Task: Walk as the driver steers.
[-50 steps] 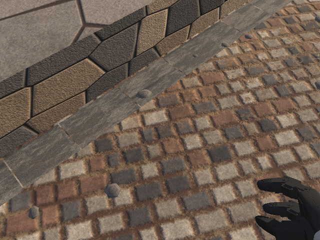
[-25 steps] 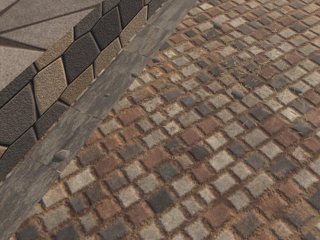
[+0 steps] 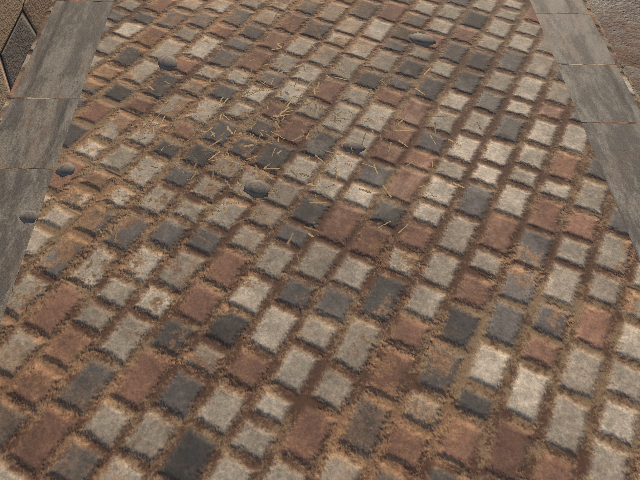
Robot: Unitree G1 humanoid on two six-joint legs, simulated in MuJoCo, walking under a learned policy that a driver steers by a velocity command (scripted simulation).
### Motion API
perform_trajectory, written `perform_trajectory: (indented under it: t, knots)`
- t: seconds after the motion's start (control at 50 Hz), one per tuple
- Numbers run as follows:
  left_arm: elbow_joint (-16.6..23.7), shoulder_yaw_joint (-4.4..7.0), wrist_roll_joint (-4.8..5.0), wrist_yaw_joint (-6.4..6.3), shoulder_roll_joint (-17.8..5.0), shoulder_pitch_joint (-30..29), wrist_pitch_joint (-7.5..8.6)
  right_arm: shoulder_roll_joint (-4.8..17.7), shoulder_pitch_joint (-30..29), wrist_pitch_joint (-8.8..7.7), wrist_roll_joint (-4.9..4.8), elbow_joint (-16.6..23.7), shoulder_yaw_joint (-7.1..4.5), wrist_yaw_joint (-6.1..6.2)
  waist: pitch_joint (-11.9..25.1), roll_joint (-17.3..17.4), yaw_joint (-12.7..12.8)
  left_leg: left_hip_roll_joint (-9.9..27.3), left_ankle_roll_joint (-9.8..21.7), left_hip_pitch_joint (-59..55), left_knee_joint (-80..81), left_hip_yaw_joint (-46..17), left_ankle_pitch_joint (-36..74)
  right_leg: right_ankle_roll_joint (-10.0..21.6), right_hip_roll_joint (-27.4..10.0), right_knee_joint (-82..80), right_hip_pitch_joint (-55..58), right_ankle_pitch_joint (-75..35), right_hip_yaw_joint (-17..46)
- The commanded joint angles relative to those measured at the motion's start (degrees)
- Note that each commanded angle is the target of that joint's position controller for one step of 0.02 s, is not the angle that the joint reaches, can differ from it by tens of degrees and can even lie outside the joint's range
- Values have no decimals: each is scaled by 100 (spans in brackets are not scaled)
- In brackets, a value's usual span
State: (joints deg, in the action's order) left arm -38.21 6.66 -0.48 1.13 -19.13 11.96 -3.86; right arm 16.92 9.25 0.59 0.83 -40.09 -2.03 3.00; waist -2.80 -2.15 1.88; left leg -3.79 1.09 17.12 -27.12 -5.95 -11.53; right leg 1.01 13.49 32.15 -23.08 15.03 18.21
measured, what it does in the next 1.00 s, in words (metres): steps on the spot: right foot, then left foot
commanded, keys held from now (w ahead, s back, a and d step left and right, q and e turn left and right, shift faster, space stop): e+shift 0.28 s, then shift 0.04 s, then q+shift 0.68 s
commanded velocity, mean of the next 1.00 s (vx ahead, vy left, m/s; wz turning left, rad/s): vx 0.00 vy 0.00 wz -0.05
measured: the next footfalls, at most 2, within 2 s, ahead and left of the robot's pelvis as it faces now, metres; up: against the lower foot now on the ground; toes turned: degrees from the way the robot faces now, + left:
right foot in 0.42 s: +0.00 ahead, -0.11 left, +0.00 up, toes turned -22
left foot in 0.86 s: +0.04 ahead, +0.09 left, +0.00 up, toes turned +2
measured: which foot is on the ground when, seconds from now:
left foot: down 0.00-0.42, up 0.44-0.84, down 0.86-1.00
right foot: up 0.00-0.40, down 0.42-0.86, up 0.88-1.00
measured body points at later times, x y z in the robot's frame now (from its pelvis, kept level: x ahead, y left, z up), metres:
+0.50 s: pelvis +0.00 -0.01 +0.00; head +0.02 -0.04 +0.45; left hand +0.27 +0.14 -0.08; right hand -0.04 -0.29 -0.14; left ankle +0.03 +0.12 -0.71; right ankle -0.04 -0.10 -0.74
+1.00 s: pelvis -0.01 +0.02 +0.00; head +0.03 +0.06 +0.44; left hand +0.12 +0.30 -0.13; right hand +0.11 -0.27 -0.09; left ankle +0.00 +0.09 -0.74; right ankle -0.04 -0.12 -0.66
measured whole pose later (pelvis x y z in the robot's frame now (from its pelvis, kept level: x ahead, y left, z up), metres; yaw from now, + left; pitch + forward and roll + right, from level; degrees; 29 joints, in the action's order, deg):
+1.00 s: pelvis -0.01 +0.02 +0.00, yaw +3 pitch +1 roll -1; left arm -40.5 3.3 -1.7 -0.6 -17.8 8.5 -2.8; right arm 17.9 14.5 3.4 0.0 -37.4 -4.7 -0.9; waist -4.7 -3.0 -0.6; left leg -3.5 4.9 17.0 -32.3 0.3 -16.0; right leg -2.9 -2.4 62.6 -26.9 25.6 -1.1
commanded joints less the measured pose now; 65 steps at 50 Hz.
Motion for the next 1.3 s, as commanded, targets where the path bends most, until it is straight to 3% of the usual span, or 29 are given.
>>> perform_trajectory:
  t: [0.02,0.04,0.06,0.1,0.22,0.3,0.36,0.38,0.4,0.42,0.44,0.46,0.48,0.5,0.54,0.6,0.68,0.82,0.84,0.86,0.88,0.9,0.92,0.96,1.0,1.04,1.08,1.22,1.3]
  knots:
    - [376,216,-205,-62,-978,-31,137,1045,-329,-43,138,567,-264,32,342,793,-35,2523,1132,-653,1751,-2129,-698,-395,-550,2512,-1232,1297,-935]
    - [315,218,-206,4,-899,73,121,691,-458,-30,106,609,-159,7,368,686,85,2140,1027,-405,1433,-1433,95,-345,-624,2948,-926,994,-1022]
    - [229,173,-190,73,-757,293,65,560,-590,-27,97,644,-113,-25,380,680,180,1803,902,-412,1266,-793,690,-338,-670,3456,-880,759,-1095]
    - [136,116,-89,210,-669,506,-33,530,-578,-19,94,740,-87,-18,417,949,137,1540,860,-631,1058,-74,1390,-391,-811,4077,-1045,556,-1388]
    - [470,-55,-18,307,-419,-396,-101,799,474,-46,99,507,-253,-62,397,1154,-462,1938,975,-1866,731,451,2560,-605,-1316,2825,-1426,751,-1830]
    - [620,-135,37,341,-248,-591,-117,864,419,-63,111,499,-327,-189,539,1326,-447,2048,873,-1458,477,1003,2766,-419,-1403,1744,-417,1001,-2130]
    - [586,-172,43,238,-191,-469,-79,947,539,-72,75,358,-358,-270,675,1525,-423,2013,827,-1226,115,955,3025,-190,-1075,765,347,1128,-2256]
    - [491,-191,5,185,-134,-242,-42,938,466,-44,12,322,-344,-286,687,1443,-254,1941,758,-1115,-125,952,3010,-92,-1005,46,704,779,-2222]
    - [343,-226,-84,116,-96,82,34,861,389,4,-78,270,-306,-306,692,1157,-6,1819,537,-782,-443,1070,2723,-18,-1029,-1224,1365,-277,-2139]
    - [254,-220,-222,43,-322,290,133,482,646,22,-115,234,-182,-345,990,320,-13,1584,174,66,-982,1241,1423,69,-1824,-1734,2564,-1037,-1188]
    - [423,-260,-179,-17,-725,45,240,-360,952,38,-48,460,86,-443,1189,-1374,-296,925,-247,1146,-1629,1500,-2205,619,-3698,-1350,3168,-4014,438]
    - [298,-348,-71,-122,-302,197,288,23,689,170,-38,233,10,-391,1388,-805,176,970,-253,348,-1756,682,-2361,1214,-3632,-1166,2239,-4148,-267]
    - [242,-441,-103,-164,-131,-216,299,227,577,215,-142,241,-62,-416,870,-847,-71,802,-224,389,-1944,569,-2205,1173,-3288,-1235,1992,-3753,-712]
    - [241,-434,-107,-217,-189,-551,271,461,549,210,-138,166,-165,-430,472,-896,-153,673,-208,585,-2158,556,-1950,989,-3019,-1294,1780,-3376,-1077]
    - [219,-365,-45,-331,-411,-587,217,773,926,228,-26,-76,-334,-434,320,-993,-237,494,-232,808,-2912,689,-1587,907,-2793,-1192,1813,-3965,-1604]
    - [265,-389,-58,-360,-220,-595,174,551,1048,292,-69,-150,-339,-427,376,-528,-225,499,-341,1044,-3596,746,-1464,983,-2922,-1257,1816,-3241,-1901]
    - [184,-380,-128,-391,-122,-543,215,331,663,368,-22,102,-305,-511,152,-590,-111,674,-397,1220,-2920,877,-1222,999,-3053,-1386,1792,-1986,-2042]
    - [99,-204,-110,-203,-424,-542,326,286,600,353,-84,487,-325,-620,474,-589,-227,603,12,198,-1368,1271,-1248,730,-3425,-687,1581,-2055,-2378]
    - [87,-178,-51,-174,-457,-581,312,267,745,321,-63,477,-334,-612,512,-413,-385,527,96,-206,-790,1303,-816,506,-3350,-294,1355,-1764,-2599]
    - [16,-155,-25,-137,-423,-425,298,423,1056,247,6,372,-384,-558,599,128,-558,526,234,-807,-59,863,-143,142,-3064,492,898,-955,-2850]
    - [147,-216,-35,-90,-136,-276,262,1205,1320,152,81,373,-558,-450,512,1772,-574,1804,605,-1383,822,-1222,1347,-295,-2299,2203,-362,1097,-3303]
    - [602,-305,-105,-132,9,-947,159,1752,1613,133,-17,384,-727,-443,520,2144,-758,2511,1599,-1397,866,-2772,2801,-465,-1303,3148,-1478,2597,-2284]
    - [521,-307,-152,-164,-130,-927,127,1529,1593,143,-72,424,-701,-431,612,1202,-763,2409,1732,-1654,855,-2340,2246,-460,-1514,3628,-1712,2283,-1756]
    - [350,-282,-69,-181,-204,-785,222,1114,759,237,-68,565,-555,-340,222,703,-371,1713,1372,-1174,912,-1567,1254,-386,-1697,3369,-1622,1097,-1531]
    - [204,-246,-185,-182,-336,-524,221,912,356,245,-115,699,-482,-306,412,763,-227,1313,1174,-1093,820,-1235,1696,-432,-1598,3306,-1319,565,-1593]
    - [135,-254,-246,-90,-360,-363,187,980,671,188,-93,636,-505,-381,784,613,-327,1125,1192,-1208,1219,-1526,-996,-454,-1566,3050,-1237,350,-1564]
    - [206,-246,-249,-18,-394,-581,182,1079,802,154,-52,604,-526,-434,480,820,-415,1120,1238,-1125,1603,-2042,-2573,-511,-1491,2591,-1516,338,-1558]
    - [321,-325,-164,15,-337,-1210,427,1197,969,-55,-8,571,-535,-429,135,897,-589,938,1312,-772,1395,-2507,-2230,-669,-1307,1202,-1465,-27,-1445]
    - [287,-398,-109,6,-279,-1127,553,977,948,-235,-27,538,-405,-487,236,1056,-638,1068,1245,-433,1353,-2289,-1847,-419,-1459,454,-579,-356,-1737]
Velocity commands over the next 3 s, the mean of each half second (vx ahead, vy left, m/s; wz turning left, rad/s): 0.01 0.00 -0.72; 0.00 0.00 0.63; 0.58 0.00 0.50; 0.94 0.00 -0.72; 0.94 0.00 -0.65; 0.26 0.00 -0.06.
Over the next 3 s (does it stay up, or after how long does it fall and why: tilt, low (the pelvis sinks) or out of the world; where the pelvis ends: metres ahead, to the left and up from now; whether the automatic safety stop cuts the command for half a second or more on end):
stays up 1.19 -0.13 0.00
